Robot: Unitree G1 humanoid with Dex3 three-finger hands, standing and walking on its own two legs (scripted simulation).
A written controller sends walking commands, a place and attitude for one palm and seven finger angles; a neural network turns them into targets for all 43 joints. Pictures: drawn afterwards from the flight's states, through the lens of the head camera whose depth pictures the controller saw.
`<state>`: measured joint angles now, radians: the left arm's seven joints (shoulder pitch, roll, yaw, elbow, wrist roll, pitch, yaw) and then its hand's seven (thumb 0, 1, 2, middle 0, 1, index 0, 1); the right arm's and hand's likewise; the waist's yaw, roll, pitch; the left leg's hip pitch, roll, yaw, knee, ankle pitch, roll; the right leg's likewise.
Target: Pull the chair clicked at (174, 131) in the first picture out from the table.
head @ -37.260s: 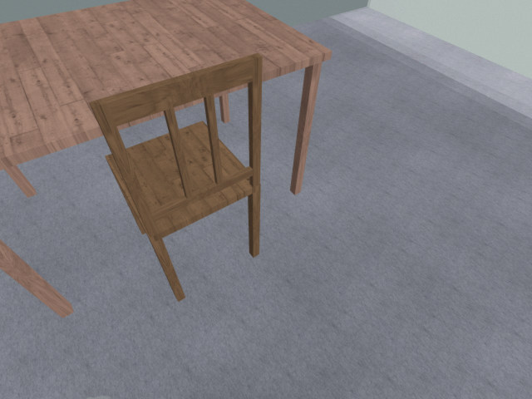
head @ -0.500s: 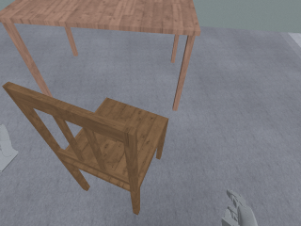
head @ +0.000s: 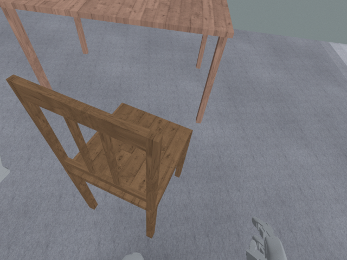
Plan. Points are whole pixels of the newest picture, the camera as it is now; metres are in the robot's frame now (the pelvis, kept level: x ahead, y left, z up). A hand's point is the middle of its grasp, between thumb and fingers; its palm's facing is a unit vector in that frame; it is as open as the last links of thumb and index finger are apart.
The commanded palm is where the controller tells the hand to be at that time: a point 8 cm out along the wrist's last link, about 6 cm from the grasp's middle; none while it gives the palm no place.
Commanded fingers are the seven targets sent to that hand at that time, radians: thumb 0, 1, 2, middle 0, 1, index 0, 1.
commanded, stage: step back with the hand held close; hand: left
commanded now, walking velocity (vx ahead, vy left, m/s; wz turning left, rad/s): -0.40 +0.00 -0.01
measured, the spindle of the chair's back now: (83, 148) +0.40 +0.30 -0.07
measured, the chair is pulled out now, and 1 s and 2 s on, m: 0.60 0.60 0.60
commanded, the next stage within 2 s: stop stepping back and stand still in 0.28 s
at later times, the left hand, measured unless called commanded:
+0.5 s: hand out of the picture +0.09 +0.24 +0.18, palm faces +0.35 -0.81 -0.47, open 7.4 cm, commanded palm +0.04 +0.28 +0.19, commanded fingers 0.00 0.90 0.90 -0.20 -0.30 -0.20 -0.30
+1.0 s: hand out of the picture +0.01 +0.23 +0.19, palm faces +0.46 -0.79 -0.41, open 7.4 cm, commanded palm -0.04 +0.27 +0.19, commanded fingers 0.00 0.90 0.90 -0.20 -0.30 -0.20 -0.30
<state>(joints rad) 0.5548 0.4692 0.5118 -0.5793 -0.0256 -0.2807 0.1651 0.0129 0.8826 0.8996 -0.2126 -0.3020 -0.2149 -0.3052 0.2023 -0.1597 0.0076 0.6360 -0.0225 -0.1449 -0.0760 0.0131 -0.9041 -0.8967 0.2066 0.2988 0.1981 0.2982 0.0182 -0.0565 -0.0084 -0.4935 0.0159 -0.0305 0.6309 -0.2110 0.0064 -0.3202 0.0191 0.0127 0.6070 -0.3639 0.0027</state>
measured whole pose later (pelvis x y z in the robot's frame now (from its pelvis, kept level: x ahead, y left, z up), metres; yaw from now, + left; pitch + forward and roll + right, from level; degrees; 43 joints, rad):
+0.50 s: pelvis -0.12 -0.01 +0.01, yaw -2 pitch +1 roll -1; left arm 0.61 0.46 0.44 -0.62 -0.06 -0.21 0.15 0.01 0.88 0.90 -0.21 -0.30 -0.21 -0.31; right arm 0.19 -0.16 0.01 0.61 -0.01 -0.14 -0.06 0.01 -0.90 -0.90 0.21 0.30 0.20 0.30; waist 0.01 -0.05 0.04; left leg -0.37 0.04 0.01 0.51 -0.15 0.00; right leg -0.33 0.01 -0.03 0.67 -0.44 0.02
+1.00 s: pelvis -0.18 -0.03 +0.01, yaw +0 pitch -2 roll +0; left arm 0.52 0.41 0.41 -0.46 -0.03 -0.21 0.15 0.01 0.88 0.90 -0.21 -0.30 -0.21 -0.31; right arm 0.30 -0.20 0.01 0.71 0.00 -0.11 -0.07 0.01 -0.90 -0.90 0.21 0.30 0.20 0.30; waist -0.01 -0.03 -0.05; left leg -0.34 0.00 0.02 0.77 -0.40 0.03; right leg -0.27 0.00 -0.07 0.55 -0.25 -0.05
